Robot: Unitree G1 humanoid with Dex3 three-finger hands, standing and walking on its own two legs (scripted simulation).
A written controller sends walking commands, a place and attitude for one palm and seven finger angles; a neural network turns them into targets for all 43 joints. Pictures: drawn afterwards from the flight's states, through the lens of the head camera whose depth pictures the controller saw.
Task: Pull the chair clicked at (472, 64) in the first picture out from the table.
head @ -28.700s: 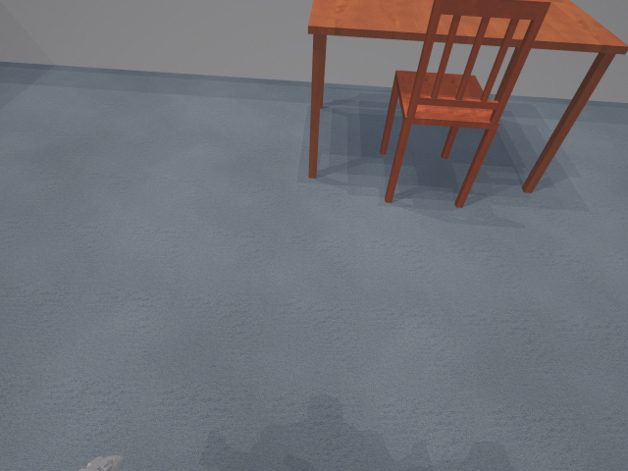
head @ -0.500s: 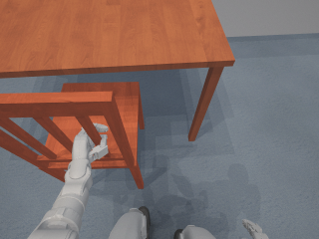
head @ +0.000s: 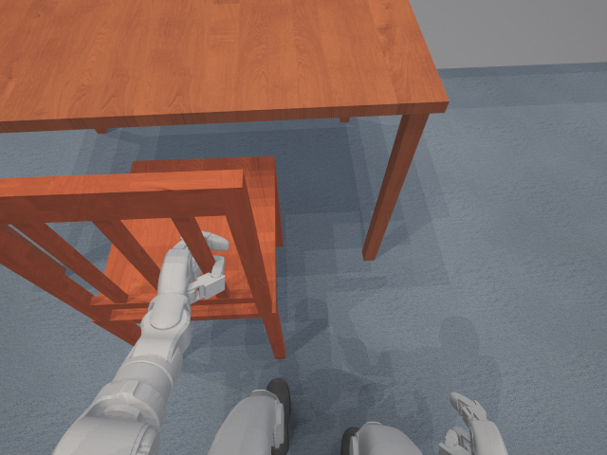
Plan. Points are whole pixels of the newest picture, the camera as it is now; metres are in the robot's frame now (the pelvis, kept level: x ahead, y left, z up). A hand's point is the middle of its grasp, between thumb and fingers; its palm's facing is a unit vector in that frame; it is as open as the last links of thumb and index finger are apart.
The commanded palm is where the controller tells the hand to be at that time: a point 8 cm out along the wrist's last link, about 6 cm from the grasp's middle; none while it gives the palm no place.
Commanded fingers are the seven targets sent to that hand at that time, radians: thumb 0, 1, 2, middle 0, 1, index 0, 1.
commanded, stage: step backward, pulling the chair out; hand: left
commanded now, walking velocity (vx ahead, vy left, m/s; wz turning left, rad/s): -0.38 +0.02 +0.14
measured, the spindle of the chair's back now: (144, 263) +0.37 +0.27 -0.06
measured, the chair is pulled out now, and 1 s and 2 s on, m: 0.17 0.31 0.51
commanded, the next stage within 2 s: stop walking, hand still on the chair in 1.80 s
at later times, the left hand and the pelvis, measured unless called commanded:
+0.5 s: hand (221, 301) +0.31 +0.14 -0.06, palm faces +0.04 -0.98 -0.19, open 5.3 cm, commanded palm +0.28 +0.19 -0.05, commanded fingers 0.00 0.90 0.90 -0.50 -1.45 -0.50 -1.45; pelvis -0.05 -0.01 +0.01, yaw +2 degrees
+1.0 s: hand (214, 376) +0.21 +0.13 -0.05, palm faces -0.02 -0.98 -0.18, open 5.4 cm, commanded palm +0.19 +0.19 -0.05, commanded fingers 0.00 0.90 0.90 -0.50 -1.45 -0.50 -1.45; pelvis -0.14 +0.01 +0.00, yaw +6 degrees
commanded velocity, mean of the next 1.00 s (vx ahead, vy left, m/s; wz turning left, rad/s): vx -0.38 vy -0.03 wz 0.08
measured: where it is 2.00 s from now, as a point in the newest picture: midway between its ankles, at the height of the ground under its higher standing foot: outside the picture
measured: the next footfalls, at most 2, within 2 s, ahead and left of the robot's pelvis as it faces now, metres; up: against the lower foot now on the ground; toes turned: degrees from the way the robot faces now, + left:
left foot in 0.18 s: +0.07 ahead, +0.13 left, +0.00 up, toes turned -3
left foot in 0.60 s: -0.02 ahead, +0.15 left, +0.00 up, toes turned +2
